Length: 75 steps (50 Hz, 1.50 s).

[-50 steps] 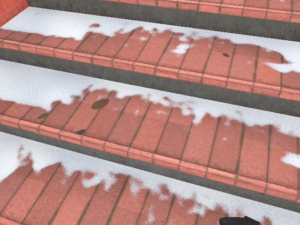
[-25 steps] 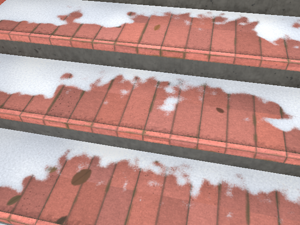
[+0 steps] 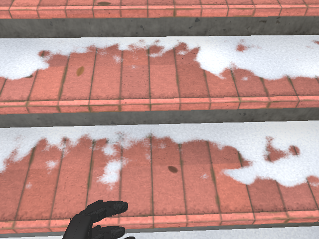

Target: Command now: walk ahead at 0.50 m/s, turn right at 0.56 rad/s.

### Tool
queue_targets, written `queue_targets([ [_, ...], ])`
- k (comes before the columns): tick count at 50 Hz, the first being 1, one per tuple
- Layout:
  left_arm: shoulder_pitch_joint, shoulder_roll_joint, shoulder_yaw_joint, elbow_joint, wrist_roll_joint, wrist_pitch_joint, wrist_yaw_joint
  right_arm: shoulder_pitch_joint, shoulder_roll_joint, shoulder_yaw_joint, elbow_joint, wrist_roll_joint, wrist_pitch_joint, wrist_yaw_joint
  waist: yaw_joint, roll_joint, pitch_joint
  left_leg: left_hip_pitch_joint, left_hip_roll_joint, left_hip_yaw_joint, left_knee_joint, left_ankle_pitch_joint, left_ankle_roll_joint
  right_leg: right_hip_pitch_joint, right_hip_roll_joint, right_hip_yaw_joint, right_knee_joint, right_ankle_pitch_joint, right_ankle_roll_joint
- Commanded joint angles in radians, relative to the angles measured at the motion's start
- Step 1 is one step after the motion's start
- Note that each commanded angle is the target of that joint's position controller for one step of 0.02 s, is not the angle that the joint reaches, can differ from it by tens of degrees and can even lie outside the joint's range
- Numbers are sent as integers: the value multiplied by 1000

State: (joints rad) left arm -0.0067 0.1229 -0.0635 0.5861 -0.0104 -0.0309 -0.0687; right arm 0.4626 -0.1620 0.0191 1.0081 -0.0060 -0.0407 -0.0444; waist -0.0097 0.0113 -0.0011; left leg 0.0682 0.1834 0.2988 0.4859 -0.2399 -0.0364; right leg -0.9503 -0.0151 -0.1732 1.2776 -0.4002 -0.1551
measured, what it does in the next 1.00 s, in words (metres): climbs: left foot 0.15 m higher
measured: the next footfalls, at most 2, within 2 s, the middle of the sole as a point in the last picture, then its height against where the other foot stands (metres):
left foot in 0.58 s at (148, 175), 0.15 m higher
right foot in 1.20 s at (216, 74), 0.15 m higher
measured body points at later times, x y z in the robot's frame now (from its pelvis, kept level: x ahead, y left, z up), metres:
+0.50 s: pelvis +0.32 +0.00 +0.14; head +0.33 -0.03 +0.59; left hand +0.28 +0.19 +0.00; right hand +0.52 -0.16 +0.07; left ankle +0.53 +0.07 -0.36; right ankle +0.15 -0.07 -0.60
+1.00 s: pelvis +0.62 -0.02 +0.29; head +0.62 +0.01 +0.74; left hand +0.85 +0.09 +0.19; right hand +0.51 -0.17 +0.15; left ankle +0.57 +0.06 -0.45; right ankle +0.70 -0.16 -0.21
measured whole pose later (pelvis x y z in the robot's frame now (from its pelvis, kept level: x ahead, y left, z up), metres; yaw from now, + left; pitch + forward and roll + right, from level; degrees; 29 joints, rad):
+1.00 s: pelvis +0.62 -0.02 +0.29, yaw -5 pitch +5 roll -1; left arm 0.06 0.07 -0.08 0.73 0.00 -0.08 -0.03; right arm 0.55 -0.03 0.04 1.01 -0.03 -0.06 0.00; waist -0.10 -0.04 -0.10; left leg -0.23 -0.06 0.01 0.49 -0.34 0.09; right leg -1.20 -0.12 -0.03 1.80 -0.09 0.02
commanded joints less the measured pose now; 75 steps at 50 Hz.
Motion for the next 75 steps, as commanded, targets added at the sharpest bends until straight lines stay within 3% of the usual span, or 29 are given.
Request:
queue_targets([
  [1,349,386,161,12,29,17,51,-81,-160,-36,-180,-20,-92,59,153,-212,-543,-642,-245,-360,999,73,47,1068,-245,1184,-949,-256,-276],
  [3,363,231,113,86,33,-4,38,-199,-113,-50,-253,31,-95,76,89,-94,-304,-800,-192,-445,1264,74,102,834,-215,988,-948,-300,-112],
  [4,326,134,88,117,27,-17,24,-303,-66,-43,-319,18,-94,64,50,-31,-120,-911,-173,-407,1362,52,128,639,-171,828,-871,-229,-88],
  [6,278,53,66,173,40,-39,9,-280,-10,-15,-362,-9,-83,59,-48,-37,-56,-945,-135,-405,1484,52,187,485,-87,600,-847,-67,-45],
  [10,214,97,71,206,16,-51,11,-254,-28,16,-381,-7,-65,63,-124,-9,3,-1024,-75,-381,1152,191,168,419,-39,357,-920,143,-1],
  [12,252,116,69,219,19,-63,28,-336,-51,13,-389,-40,-65,53,-79,-42,-42,-996,-85,-298,1035,364,121,437,-29,328,-957,310,-3],
  [17,578,93,51,354,39,-12,38,-441,74,50,-405,44,-63,60,64,-90,43,-1697,-107,-337,1743,-53,79,896,-204,551,-894,89,-61],
  [21,537,73,38,378,19,17,79,-668,112,102,-565,10,-92,80,52,-81,116,-1675,-79,-243,1426,-18,59,771,-156,482,-1004,119,0],
  [24,500,151,68,384,-27,1,115,-758,76,106,-649,-24,-92,76,34,-101,29,-1099,-47,-172,946,27,73,615,-201,436,-1287,407,-53],
  [27,488,274,91,385,4,-4,104,-358,-92,12,-501,8,-84,67,-140,-255,-270,-545,-256,-74,711,-88,131,922,-187,282,-982,1718,-26],
  [29,395,272,95,344,23,-24,104,-46,-246,-51,-392,-7,-58,68,-263,-182,-348,-250,-149,-440,434,-91,216,886,-159,323,-516,1629,14],
  [30,475,88,70,324,13,-49,74,80,-319,-76,-295,-50,-47,64,-162,405,-450,65,86,-1027,2,-89,394,502,125,352,-77,577,73],
  [31,497,66,66,341,43,-85,30,73,-245,-69,-292,-70,-38,35,-163,388,-506,87,173,-1385,-208,-146,419,379,209,538,296,224,80],
  [33,261,58,61,195,5,-84,-11,-87,-32,-21,-215,-23,-35,44,-58,75,-137,-275,106,-1010,-126,-339,294,197,105,437,438,248,35],
  [36,258,8,34,143,5,-58,-1,-140,92,11,-94,-51,-66,73,67,-25,-22,-544,34,-653,-103,-179,228,133,43,399,656,294,-51],
  [41,206,11,-7,88,34,-43,24,-175,-13,2,-69,-5,-53,92,136,-35,25,-620,-76,-388,-194,-32,210,-42,-57,228,390,399,28],
  [45,93,-17,-7,103,35,-43,48,43,-36,2,-15,-16,-50,60,12,66,-60,-407,-41,-497,-162,93,285,-179,-82,106,471,482,142],
  [52,-260,-80,-42,-44,6,-101,34,281,0,-14,-8,-14,8,-1,-132,63,63,108,82,-778,-176,3,311,-832,-133,150,643,96,230],
  [55,-350,-75,-61,-134,26,-113,15,225,2,-17,-30,4,40,-19,-111,46,83,-225,19,-650,-370,95,296,-401,-122,36,276,191,211],
  [56,-416,-109,-73,-181,35,-110,18,217,-10,-26,-26,38,38,-22,-100,92,89,-382,36,-637,-479,171,284,-105,-125,46,85,111,191],
  [58,-197,-3,-10,-141,17,-115,34,154,-86,-32,-50,14,7,11,39,229,-88,-368,6,-517,-362,950,246,386,10,-50,-6,93,131],
  [60,220,222,96,-60,-3,-98,63,45,-218,-63,-71,-5,-12,19,281,364,-280,-188,-22,-498,70,1591,174,700,5,176,-230,4,37],
  [61,411,326,129,3,32,-92,61,-33,-169,-63,-118,6,-30,16,315,119,-431,-381,-95,-507,379,1240,161,983,-166,541,-436,-82,-26],
  [62,456,384,142,48,70,-83,63,39,24,-29,-164,-1,-60,40,202,-469,-575,-650,-313,-549,798,113,127,1188,-423,1129,-872,-49,-150],
  [63,368,288,122,24,66,-69,90,36,-10,-48,-158,-20,-76,76,180,-364,-517,-718,-319,-655,1177,30,99,1064,-456,1260,-977,83,-147],
  [65,205,59,73,112,23,-46,90,-149,33,-42,-274,12,-35,84,47,-143,-139,-875,-228,-446,1345,56,113,686,-401,732,-831,157,-37],
  [67,192,-45,50,212,59,-57,80,-146,1,-44,-295,33,1,78,-29,-78,-19,-871,-156,-437,1391,53,166,506,-318,396,-807,149,31],
  [71,194,5,72,296,39,-57,66,-160,48,-13,-348,22,39,57,-96,-71,65,-995,-158,-444,1293,120,178,485,-269,123,-928,309,86],
  [75,140,172,102,243,62,-60,118,-275,-61,-36,-401,-15,34,39,-85,-84,-43,-836,-136,-303,824,311,65,565,-235,-59,-990,643,35],
])
Over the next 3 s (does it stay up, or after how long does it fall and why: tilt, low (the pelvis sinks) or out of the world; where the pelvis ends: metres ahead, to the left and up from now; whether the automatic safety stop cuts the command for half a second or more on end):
stays up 1.07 -0.03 0.43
